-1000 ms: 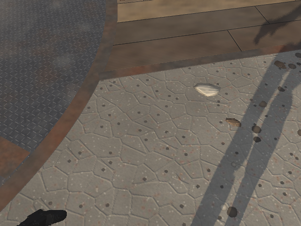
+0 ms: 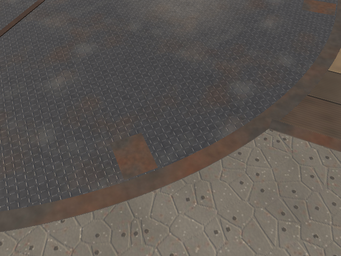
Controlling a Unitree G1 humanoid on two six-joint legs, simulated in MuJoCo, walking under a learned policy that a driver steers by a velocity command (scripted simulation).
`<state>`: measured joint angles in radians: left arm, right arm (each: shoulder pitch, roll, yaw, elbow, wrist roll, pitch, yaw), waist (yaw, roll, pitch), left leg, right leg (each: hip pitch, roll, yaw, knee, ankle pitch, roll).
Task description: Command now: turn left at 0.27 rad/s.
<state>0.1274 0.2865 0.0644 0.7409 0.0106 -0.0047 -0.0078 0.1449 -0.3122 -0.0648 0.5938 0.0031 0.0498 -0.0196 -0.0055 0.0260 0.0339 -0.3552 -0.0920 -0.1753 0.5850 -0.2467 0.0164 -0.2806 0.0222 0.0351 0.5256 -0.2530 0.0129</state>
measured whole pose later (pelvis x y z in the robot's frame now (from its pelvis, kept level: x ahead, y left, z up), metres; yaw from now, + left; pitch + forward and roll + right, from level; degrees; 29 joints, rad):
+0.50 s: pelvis -0.01 +0.02 +0.00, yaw +1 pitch -2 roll +0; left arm 0.17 0.26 0.03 0.84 0.01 0.00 0.01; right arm 0.22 -0.23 -0.03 0.74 -0.02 0.02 -0.02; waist 0.02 -0.01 0.03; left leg -0.18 -0.01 -0.07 0.53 -0.32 -0.01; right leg -0.22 -0.02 0.03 0.51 -0.26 0.04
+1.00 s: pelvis +0.12 +0.00 +0.01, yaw +1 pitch +1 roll +0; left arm 0.43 0.23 0.02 0.94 0.00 -0.05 0.01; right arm 0.08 -0.27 -0.06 0.70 0.01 -0.07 0.02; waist 0.09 0.04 0.04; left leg -0.59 0.06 0.00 0.67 -0.05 -0.01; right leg 0.03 0.03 -0.01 0.23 -0.28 -0.04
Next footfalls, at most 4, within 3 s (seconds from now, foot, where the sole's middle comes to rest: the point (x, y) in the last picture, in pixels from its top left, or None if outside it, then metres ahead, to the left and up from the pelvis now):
0.26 left None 0.01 0.14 -0.77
1.10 left None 0.34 0.13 -0.77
1.40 right None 0.29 -0.11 -0.77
2.22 right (200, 193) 0.73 -0.09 -0.77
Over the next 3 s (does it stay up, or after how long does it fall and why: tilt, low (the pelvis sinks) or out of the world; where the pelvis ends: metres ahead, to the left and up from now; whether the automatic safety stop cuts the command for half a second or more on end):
stays up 0.97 0.01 0.02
